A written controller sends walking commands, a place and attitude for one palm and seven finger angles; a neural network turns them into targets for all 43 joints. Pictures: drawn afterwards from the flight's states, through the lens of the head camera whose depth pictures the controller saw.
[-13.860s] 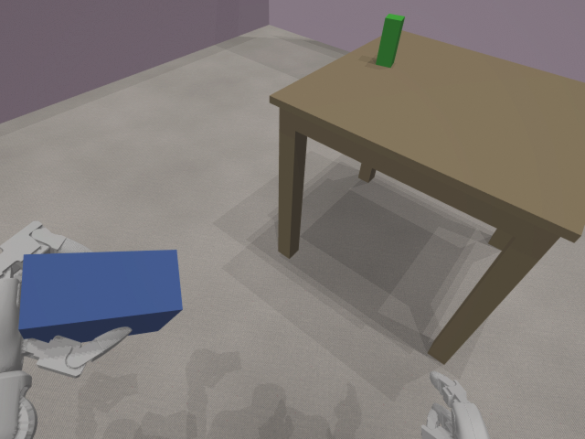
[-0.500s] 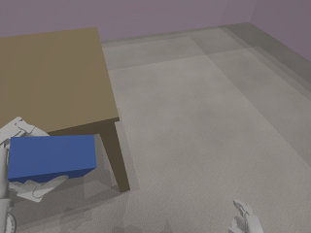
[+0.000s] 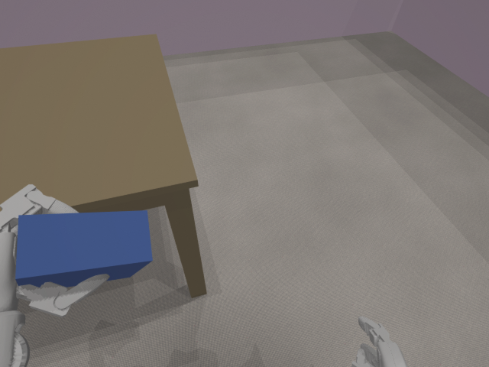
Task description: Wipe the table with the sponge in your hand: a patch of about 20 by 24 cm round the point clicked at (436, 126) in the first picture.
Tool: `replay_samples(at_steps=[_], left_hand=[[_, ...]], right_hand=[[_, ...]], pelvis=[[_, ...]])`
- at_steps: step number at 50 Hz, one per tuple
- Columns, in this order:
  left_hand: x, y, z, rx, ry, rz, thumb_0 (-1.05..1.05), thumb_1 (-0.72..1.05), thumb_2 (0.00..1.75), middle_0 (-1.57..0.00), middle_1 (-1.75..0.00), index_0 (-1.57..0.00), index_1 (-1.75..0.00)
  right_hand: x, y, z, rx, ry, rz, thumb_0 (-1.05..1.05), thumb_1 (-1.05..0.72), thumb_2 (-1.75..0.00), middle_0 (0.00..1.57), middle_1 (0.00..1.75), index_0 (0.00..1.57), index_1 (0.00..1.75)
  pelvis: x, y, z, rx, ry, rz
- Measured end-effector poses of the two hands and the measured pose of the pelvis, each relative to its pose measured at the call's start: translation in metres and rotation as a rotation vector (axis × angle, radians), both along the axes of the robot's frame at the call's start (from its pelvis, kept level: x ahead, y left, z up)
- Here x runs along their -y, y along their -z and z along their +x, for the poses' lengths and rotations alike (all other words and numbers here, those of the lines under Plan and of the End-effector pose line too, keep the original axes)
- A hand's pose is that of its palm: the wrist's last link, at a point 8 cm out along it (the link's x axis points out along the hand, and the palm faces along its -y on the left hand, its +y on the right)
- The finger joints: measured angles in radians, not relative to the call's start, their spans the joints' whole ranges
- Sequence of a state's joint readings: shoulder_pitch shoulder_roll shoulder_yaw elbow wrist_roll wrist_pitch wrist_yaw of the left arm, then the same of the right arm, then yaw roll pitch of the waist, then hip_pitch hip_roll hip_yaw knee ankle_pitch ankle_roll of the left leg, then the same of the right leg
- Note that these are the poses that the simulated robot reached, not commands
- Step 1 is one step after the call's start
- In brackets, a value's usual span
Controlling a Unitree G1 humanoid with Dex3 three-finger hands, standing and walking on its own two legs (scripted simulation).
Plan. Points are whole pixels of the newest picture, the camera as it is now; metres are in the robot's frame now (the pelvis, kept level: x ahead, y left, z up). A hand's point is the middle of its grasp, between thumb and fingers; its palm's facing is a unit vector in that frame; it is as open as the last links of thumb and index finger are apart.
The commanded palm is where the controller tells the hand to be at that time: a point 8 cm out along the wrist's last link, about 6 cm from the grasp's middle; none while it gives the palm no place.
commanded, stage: come to a stop and stand still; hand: left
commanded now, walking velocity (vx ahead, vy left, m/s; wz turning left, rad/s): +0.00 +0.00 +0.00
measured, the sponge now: (104, 250) +0.23 +0.20 +0.13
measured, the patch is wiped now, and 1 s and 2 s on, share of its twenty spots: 0.00 0.00 0.00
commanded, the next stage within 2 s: look again from close up in 0.48 s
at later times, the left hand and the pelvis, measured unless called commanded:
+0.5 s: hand (67, 235) +0.23 +0.24 +0.16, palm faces +0.38 -0.84 -0.38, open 10.1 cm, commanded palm +0.18 +0.28 +0.18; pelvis +0.02 +0.00 +0.00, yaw +0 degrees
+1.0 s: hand (32, 231) +0.23 +0.28 +0.16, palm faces +0.40 -0.83 -0.39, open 10.1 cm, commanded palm +0.18 +0.30 +0.18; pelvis +0.02 +0.02 +0.00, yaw +0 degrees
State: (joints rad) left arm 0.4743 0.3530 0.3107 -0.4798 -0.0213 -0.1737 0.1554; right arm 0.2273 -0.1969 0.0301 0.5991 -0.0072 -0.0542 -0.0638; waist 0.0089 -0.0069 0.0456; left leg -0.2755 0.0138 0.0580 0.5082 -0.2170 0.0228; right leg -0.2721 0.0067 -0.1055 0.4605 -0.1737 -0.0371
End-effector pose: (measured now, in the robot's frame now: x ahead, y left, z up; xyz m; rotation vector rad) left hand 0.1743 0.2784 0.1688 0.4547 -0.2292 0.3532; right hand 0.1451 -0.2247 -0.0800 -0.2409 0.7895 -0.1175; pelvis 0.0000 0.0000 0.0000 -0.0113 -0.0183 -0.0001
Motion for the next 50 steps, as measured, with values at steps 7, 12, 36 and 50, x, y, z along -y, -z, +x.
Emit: replay_samples(at_steps=[7, 12, 36, 50], left_hand=[[-0.005, -0.001, 0.008, 0.002, 0.0, 0.004, -0.01, -0.5, 0.99, -0.73, -1.35, -0.76, -1.34], [-0.006, -0.001, 0.014, 0.007, -0.004, 0.0, -0.01, -0.5, 0.99, -0.73, -1.35, -0.76, -1.34], [-0.046, -0.024, 0.04, 0.137, -0.066, 0.068, -0.01, -0.5, 0.99, -0.73, -1.35, -0.76, -1.34], [-0.042, -0.002, 0.02, 0.047, -0.001, 0.021, -0.01, -0.5, 0.99, -0.73, -1.35, -0.76, -1.34]], right_hand=[[-0.004, -0.001, 0.011, 0.008, 0.001, -0.001, 0.01, -0.91, -0.9, 0.2, 0.3, 0.2, 0.3], [-0.008, -0.001, 0.02, 0.018, 0.0, 0.007, 0.01, -0.91, -0.9, 0.2, 0.3, 0.2, 0.3], [-0.002, -0.006, 0.015, 0.029, -0.03, 0.004, 0.01, -0.91, -0.9, 0.2, 0.3, 0.2, 0.3], [-0.031, -0.016, 0.03, 0.072, -0.064, 0.007, 0.01, -0.91, -0.9, 0.2, 0.3, 0.2, 0.3]], pelvis=[[-0.005, 0.0, 0.007, -0.009, 0.004, -0.001], [-0.005, 0.0, 0.012, -0.012, 0.007, -0.001], [-0.003, -0.001, 0.006, -0.004, 0.013, 0.002], [-0.02, -0.002, 0.021, 0.0, 0.001, 0.0]])
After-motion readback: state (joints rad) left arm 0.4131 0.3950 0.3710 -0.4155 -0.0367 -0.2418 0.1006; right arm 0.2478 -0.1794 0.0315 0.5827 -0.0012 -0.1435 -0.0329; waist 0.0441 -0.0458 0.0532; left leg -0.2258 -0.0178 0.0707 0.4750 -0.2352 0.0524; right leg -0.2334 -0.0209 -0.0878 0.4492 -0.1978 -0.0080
